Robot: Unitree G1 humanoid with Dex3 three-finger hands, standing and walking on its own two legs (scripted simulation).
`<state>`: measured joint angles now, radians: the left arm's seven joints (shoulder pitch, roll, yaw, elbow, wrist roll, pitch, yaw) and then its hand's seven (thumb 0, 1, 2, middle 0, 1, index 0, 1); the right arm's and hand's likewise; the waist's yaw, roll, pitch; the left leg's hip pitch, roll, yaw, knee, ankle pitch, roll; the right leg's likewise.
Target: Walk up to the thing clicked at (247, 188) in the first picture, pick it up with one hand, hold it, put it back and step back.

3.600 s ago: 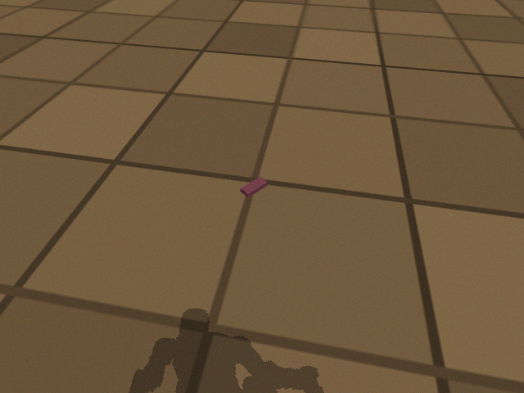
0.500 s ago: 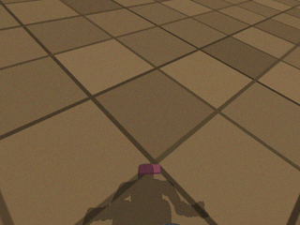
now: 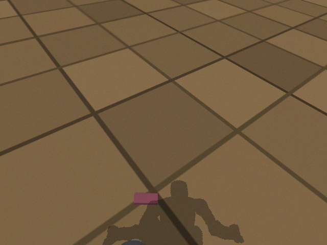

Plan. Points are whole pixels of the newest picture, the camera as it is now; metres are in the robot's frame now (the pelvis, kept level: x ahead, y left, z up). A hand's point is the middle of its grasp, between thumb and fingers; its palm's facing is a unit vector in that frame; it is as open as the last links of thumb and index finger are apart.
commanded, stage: walk up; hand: left
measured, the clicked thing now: (146, 198) +0.53 +0.12 -0.74
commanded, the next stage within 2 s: none
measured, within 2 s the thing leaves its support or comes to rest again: neither
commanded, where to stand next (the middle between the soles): +0.18 -0.17 m, yaw +3 degrees
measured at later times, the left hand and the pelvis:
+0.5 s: hand out of the picture +0.17 +0.09 -0.17, palm faces -0.04 -0.92 -0.40, open 7.4 cm; pelvis +0.06 -0.20 -0.03, yaw +0 degrees
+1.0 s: hand out of the picture +0.13 +0.08 -0.15, palm faces +0.07 -0.88 -0.46, open 7.4 cm; pelvis +0.08 -0.22 -0.02, yaw +4 degrees
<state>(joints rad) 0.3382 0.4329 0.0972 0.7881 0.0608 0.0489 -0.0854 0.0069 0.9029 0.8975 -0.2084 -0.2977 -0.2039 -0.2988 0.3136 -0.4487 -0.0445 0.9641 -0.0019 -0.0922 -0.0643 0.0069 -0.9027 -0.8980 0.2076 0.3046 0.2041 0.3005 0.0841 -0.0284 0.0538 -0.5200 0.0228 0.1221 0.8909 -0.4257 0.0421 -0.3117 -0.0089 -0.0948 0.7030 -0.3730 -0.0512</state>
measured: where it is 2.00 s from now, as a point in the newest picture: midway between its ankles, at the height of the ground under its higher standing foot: outside the picture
